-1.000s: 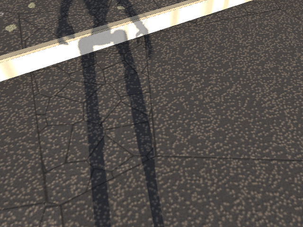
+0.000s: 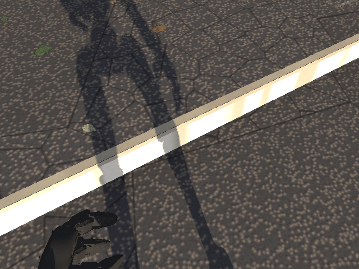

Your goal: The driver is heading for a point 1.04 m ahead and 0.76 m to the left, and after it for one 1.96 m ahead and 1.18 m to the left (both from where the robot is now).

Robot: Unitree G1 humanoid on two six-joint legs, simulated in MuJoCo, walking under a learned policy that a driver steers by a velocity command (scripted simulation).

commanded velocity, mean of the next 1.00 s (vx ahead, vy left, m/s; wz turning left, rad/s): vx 1.00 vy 0.00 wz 0.89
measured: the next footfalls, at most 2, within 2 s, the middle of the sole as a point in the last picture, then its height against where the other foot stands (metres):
right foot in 0.08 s outside the picture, level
left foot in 0.52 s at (133, 229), level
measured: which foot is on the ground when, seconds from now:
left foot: down 0.00-0.10, up 0.12-0.50, down 0.52-1.00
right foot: up 0.00-0.06, down 0.08-0.52, up 0.54-0.98, down 1.00-1.00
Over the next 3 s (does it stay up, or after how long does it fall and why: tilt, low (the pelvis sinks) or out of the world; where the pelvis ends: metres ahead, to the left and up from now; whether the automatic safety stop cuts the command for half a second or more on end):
stays up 1.52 0.89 0.14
